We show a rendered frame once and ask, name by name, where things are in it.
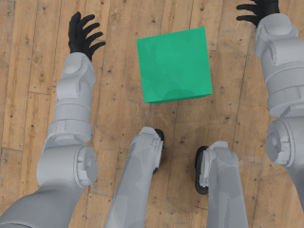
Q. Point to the robot left upper arm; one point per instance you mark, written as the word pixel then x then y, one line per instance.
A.
pixel 63 174

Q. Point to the robot right forearm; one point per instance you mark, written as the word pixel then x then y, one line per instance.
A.
pixel 281 54

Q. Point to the robot right hand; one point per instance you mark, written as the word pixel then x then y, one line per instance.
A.
pixel 261 9

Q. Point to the left robot foot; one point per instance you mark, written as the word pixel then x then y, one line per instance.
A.
pixel 161 135

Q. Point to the carton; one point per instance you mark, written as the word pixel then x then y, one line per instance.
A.
pixel 174 66

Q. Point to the robot right shin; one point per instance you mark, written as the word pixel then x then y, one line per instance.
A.
pixel 202 181

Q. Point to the robot left hand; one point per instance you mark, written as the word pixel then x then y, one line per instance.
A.
pixel 77 35

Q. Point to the robot left forearm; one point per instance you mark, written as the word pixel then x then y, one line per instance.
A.
pixel 71 119

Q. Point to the robot right upper arm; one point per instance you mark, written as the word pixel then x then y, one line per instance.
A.
pixel 285 146

